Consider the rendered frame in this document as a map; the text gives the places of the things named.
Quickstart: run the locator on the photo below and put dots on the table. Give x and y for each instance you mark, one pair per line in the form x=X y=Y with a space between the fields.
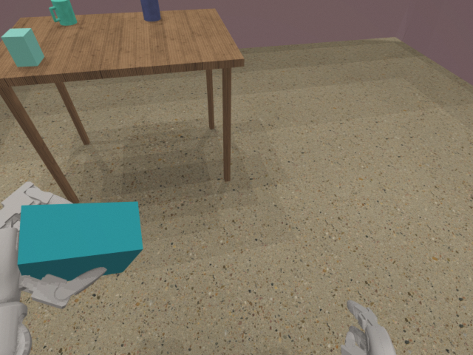
x=113 y=45

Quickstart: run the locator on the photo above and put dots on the sponge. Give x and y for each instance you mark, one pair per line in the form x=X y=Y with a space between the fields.
x=66 y=240

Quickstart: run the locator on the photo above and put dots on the right robot hand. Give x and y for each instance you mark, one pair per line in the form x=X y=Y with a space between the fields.
x=375 y=340

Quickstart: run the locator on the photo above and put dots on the left robot hand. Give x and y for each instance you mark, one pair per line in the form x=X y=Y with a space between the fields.
x=50 y=290

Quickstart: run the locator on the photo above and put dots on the robot left forearm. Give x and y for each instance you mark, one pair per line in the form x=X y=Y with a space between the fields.
x=15 y=338

